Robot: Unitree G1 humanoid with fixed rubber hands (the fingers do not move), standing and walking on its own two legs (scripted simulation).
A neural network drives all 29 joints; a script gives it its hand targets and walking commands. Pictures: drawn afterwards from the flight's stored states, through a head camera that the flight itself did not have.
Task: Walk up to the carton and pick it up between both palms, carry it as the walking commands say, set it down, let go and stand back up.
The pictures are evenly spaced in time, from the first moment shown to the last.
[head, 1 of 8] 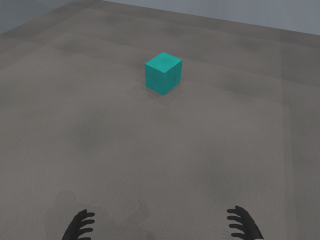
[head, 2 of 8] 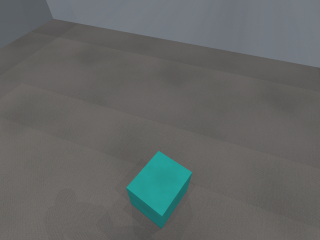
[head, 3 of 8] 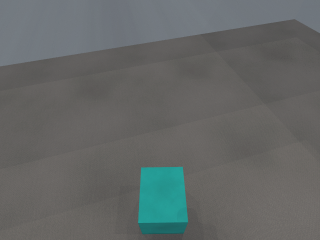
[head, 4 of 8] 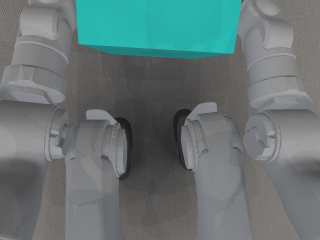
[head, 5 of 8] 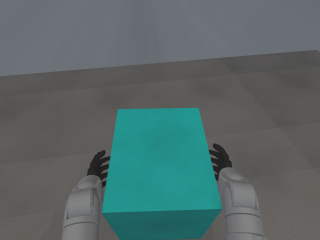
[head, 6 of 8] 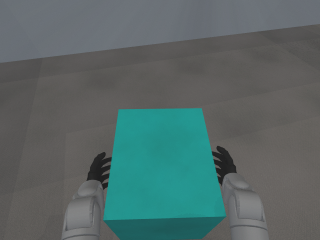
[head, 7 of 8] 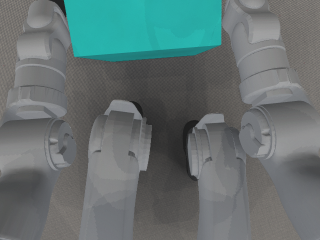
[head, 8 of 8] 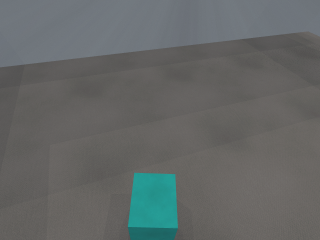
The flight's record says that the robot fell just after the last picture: no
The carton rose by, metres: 0.66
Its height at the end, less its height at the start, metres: +0.00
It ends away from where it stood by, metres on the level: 1.14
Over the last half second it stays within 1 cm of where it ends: yes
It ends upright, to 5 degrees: yes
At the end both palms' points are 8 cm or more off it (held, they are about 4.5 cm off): yes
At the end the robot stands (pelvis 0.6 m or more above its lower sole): yes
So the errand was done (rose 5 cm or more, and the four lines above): yes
